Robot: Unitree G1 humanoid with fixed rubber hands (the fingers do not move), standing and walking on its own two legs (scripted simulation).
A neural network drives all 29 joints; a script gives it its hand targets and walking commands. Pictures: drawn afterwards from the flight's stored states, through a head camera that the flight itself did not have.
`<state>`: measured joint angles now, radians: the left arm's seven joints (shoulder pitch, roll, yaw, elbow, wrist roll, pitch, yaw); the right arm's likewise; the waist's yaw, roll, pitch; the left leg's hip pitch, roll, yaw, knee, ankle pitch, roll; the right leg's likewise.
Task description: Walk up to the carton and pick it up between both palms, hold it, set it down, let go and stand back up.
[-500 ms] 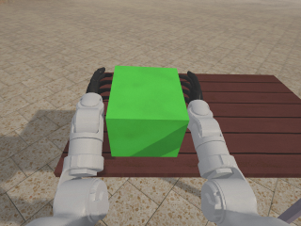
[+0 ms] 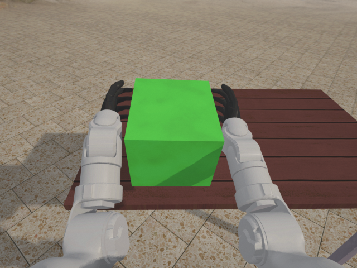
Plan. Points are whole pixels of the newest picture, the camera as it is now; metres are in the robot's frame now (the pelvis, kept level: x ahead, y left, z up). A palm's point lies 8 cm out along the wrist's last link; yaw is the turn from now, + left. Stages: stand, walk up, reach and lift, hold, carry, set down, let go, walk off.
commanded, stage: hold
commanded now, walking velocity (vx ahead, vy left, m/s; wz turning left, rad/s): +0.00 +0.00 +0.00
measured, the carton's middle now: (172, 131) +0.35 +0.01 +0.18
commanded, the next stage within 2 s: none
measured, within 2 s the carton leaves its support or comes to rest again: neither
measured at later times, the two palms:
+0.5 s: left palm (110, 114) +0.36 +0.14 +0.22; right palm (230, 118) +0.37 -0.12 +0.20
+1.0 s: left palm (111, 114) +0.36 +0.14 +0.22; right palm (230, 118) +0.36 -0.12 +0.20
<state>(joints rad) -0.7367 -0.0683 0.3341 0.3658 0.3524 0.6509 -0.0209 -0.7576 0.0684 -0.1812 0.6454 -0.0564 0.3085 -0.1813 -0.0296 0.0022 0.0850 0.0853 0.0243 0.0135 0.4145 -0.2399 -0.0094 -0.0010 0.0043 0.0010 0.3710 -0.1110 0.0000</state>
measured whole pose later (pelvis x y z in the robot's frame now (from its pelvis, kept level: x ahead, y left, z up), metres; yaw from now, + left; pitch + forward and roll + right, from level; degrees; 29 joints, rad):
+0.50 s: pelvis +0.00 +0.00 +0.00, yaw +0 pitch -15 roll +0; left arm -0.73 -0.07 0.33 0.34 0.36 0.66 -0.03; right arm -0.76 0.07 -0.18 0.62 -0.05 0.31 -0.18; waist -0.03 0.00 0.10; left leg 0.08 0.02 0.01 0.41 -0.24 -0.01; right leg 0.00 0.00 0.00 0.37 -0.11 0.00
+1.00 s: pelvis +0.00 +0.00 +0.00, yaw +0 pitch -15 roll +0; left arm -0.73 -0.07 0.34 0.33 0.36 0.67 -0.04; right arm -0.75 0.07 -0.17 0.61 -0.05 0.31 -0.18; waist -0.03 0.00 0.10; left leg 0.09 0.02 0.01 0.41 -0.24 -0.01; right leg 0.00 0.00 0.00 0.37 -0.11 0.00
